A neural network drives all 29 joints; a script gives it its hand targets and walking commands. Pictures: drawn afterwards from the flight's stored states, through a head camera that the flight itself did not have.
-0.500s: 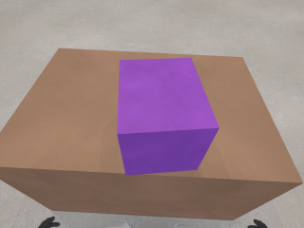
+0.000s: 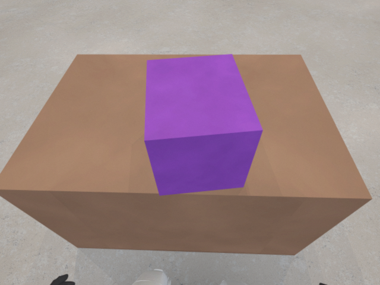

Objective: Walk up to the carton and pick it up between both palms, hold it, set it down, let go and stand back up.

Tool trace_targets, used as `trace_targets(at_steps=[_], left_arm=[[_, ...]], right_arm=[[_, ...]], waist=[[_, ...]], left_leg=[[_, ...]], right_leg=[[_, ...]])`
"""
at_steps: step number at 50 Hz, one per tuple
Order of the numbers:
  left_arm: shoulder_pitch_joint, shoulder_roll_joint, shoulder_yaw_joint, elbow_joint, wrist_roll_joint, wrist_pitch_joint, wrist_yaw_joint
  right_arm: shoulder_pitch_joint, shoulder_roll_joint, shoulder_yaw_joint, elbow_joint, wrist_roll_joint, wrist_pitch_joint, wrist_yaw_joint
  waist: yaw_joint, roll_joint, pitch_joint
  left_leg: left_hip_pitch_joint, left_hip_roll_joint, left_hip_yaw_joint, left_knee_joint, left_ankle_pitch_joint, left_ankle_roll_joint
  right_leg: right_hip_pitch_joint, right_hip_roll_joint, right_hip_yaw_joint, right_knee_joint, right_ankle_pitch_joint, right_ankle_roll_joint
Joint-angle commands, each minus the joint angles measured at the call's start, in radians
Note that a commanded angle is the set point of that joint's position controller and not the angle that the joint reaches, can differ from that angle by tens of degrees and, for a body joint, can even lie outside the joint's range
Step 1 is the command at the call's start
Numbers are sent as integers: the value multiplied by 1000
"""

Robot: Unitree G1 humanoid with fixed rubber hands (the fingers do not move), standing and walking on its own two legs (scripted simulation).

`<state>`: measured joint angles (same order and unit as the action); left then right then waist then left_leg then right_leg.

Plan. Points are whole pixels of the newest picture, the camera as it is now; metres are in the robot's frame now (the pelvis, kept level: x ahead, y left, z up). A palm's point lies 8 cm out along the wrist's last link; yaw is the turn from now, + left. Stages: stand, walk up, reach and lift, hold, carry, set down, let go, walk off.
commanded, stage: walk up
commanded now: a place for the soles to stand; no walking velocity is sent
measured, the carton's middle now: (195, 124) +0.52 +0.01 +0.00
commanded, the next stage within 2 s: stand in 0.48 s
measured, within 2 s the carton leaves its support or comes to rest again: neither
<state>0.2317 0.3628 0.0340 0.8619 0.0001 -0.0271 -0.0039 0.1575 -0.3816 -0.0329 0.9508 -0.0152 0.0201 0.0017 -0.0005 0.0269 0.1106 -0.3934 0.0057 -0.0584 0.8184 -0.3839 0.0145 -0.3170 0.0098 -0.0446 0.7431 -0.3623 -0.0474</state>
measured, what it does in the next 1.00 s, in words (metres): stands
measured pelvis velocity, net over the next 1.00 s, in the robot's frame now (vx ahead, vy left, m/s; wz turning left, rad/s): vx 0.01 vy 0.00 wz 0.00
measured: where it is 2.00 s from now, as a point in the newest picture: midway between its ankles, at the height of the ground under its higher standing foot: outside the picture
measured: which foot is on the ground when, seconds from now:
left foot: down 0.00-1.00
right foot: down 0.00-1.00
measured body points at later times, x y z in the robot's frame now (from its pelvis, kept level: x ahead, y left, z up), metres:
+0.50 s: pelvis +0.01 +0.00 +0.01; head +0.05 +0.00 +0.45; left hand +0.10 +0.31 -0.11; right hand +0.11 -0.30 -0.12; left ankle +0.05 +0.15 -0.71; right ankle +0.03 -0.09 -0.71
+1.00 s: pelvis +0.01 +0.00 +0.00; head +0.04 +0.00 +0.45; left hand +0.12 +0.31 -0.11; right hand +0.15 -0.30 -0.11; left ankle +0.05 +0.15 -0.71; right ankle +0.03 -0.09 -0.71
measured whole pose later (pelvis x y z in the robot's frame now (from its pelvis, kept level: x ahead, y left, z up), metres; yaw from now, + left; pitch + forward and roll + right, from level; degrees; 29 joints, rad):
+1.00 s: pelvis +0.01 +0.00 +0.00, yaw +0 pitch -3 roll +1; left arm 0.12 0.36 0.03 0.77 0.00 0.31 0.01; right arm 0.07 -0.35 -0.08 1.01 -0.05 -0.17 0.05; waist 0.00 -0.01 0.12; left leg -0.34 0.01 -0.05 0.72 -0.34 -0.01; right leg -0.31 0.01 -0.04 0.76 -0.39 -0.05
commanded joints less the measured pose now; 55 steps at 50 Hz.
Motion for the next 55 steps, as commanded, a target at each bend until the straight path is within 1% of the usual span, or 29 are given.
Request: trace_targets(at_steps=[1,2,3,4,5,6,7,8,9,10,11,12,13,14,15,17,20,24,35,43,44,45,46,47,49,50,52,54,55], left_arm=[[-127,241,62,-52,22,-14,8],[-120,217,53,-52,15,-11,8],[-107,200,48,-45,10,-7,8],[-86,201,49,-25,7,0,6],[-67,209,57,-18,13,1,5],[-40,208,61,-12,20,-5,2],[-43,224,64,-9,29,-12,0],[-60,246,67,-11,33,-20,0],[-74,267,70,-15,33,-24,1],[-103,279,69,-20,32,-26,3],[-131,275,65,-24,30,-25,4],[-146,259,59,-26,28,-23,4],[-144,242,53,-26,23,-22,3],[-133,229,49,-24,18,-21,2],[-120,225,49,-19,16,-20,2],[-101,226,50,-13,14,-21,4],[-111,234,50,-16,11,-24,7],[-119,229,48,-14,9,-22,11],[-137,222,45,-12,13,-19,11],[-136,220,44,-14,13,-20,10],[-468,174,47,-209,29,172,42],[-404,158,44,-277,48,267,53],[-377,140,56,-341,50,328,52],[-383,137,63,-383,50,354,52],[-371,124,39,-460,43,390,53],[-354,122,37,-484,44,400,53],[-303,110,45,-520,49,400,52],[-249,96,60,-544,54,384,49],[-226,90,67,-547,53,376,48]], right_arm=[[9,-195,-53,-21,0,-62,-14],[14,-220,-59,-20,-10,-69,-18],[-13,-253,-58,-33,-15,-77,-21],[-51,-282,-54,-44,-9,-79,-18],[-78,-281,-49,-47,-7,-74,-14],[-121,-262,-41,-52,-7,-69,-12],[-142,-236,-35,-51,-2,-63,-9],[-124,-215,-33,-40,2,-57,-7],[-98,-203,-35,-29,3,-55,-6],[-65,-201,-36,-18,4,-55,-6],[-44,-202,-37,-12,3,-58,-5],[-30,-204,-38,-11,2,-64,-5],[-28,-215,-40,-12,2,-69,-5],[-40,-223,-40,-17,2,-74,-6],[-56,-226,-36,-21,4,-77,-7],[-78,-214,-26,-22,9,-77,-10],[-71,-200,-24,-18,13,-73,-13],[-66,-200,-26,-13,13,-71,-13],[-82,-197,-21,-3,11,-68,-10],[-80,-194,-18,-3,11,-69,-9],[-417,-48,-116,-12,-107,-253,13],[-320,-80,-128,-2,-126,-263,46],[-272,-115,-131,-7,-123,-263,59],[-255,-127,-134,-16,-112,-258,61],[-220,-124,-152,-20,-103,-241,68],[-196,-128,-156,-21,-95,-236,68],[-144,-126,-150,-46,-66,-234,67],[-109,-123,-134,-75,-34,-239,68],[-103,-127,-131,-87,-21,-243,71]], waist=[[-31,-151,-96],[-29,-90,-105],[-11,-5,-112],[10,24,-123],[28,11,-96],[51,-3,-77],[49,-28,-59],[28,-52,-53],[13,-67,-58],[-8,-75,-57],[-24,-73,-63],[-33,-73,-82],[-31,-63,-112],[-20,-45,-137],[-5,-40,-154],[11,-48,-181],[1,-55,-202],[-3,-61,-218],[-4,-63,-224],[-3,-64,-241],[-16,-101,-143],[-30,-94,-100],[-44,-123,-84],[-48,-136,-95],[-51,-63,-133],[-60,-49,-145],[-63,-46,-178],[-50,-56,-218],[-40,-61,-231]], left_leg=[[193,7,19,-271,95,27],[239,61,-100,-320,129,43],[217,159,-290,-390,81,84],[99,236,-398,-434,-84,154],[-2,233,-374,-446,-174,167],[-61,184,-292,-420,-213,128],[-78,109,-189,-360,-187,79],[-54,46,-112,-274,-101,48],[-8,3,-60,-196,-31,31],[30,-2,-26,-190,-6,29],[76,6,-21,-219,15,34],[123,20,-41,-264,51,42],[161,46,-83,-291,88,50],[163,75,-128,-311,115,59],[135,97,-146,-316,139,67],[112,93,-118,-290,217,63],[157,66,-73,-249,296,49],[176,76,-77,-250,324,55],[176,75,-79,-273,285,52],[182,75,-76,-273,309,51],[40,16,109,-210,-26,-24],[50,34,110,-176,-45,-29],[104,32,105,-130,-37,-23],[144,28,102,-114,-20,-18],[143,48,106,-171,-4,-25],[170,49,101,-181,21,-29],[235,40,92,-195,118,-34],[293,30,86,-211,228,-37],[310,24,84,-219,268,-38]], right_leg=[[-65,-205,232,-254,70,-68],[-108,-174,205,-208,49,-40],[-127,-99,162,-151,-23,2],[-50,-34,108,-90,-133,24],[31,-34,101,-115,-136,14],[85,-58,130,-209,-129,-3],[92,-91,199,-314,-170,-25],[59,-142,290,-381,-242,-45],[16,-200,370,-430,-274,-72],[-12,-232,383,-437,-259,-85],[-37,-230,350,-415,-210,-85],[-49,-203,295,-381,-147,-66],[-49,-168,246,-340,-82,-40],[-26,-131,202,-304,-27,-18],[26,-107,170,-279,17,-9],[98,-118,170,-272,116,-13],[93,-155,199,-284,211,-30],[96,-151,186,-280,228,-25],[96,-153,189,-306,156,-24],[113,-154,186,-304,184,-24],[-152,-21,-22,-135,-76,9],[-201,-27,-2,-114,-127,-9],[-255,-42,16,-116,-143,-19],[-264,-50,19,-130,-135,-20],[-178,-25,-2,-125,1,-1],[-154,-22,-6,-134,56,-1],[-102,-15,-9,-163,192,3],[-54,-3,-8,-195,319,14],[-33,2,-7,-206,360,19]])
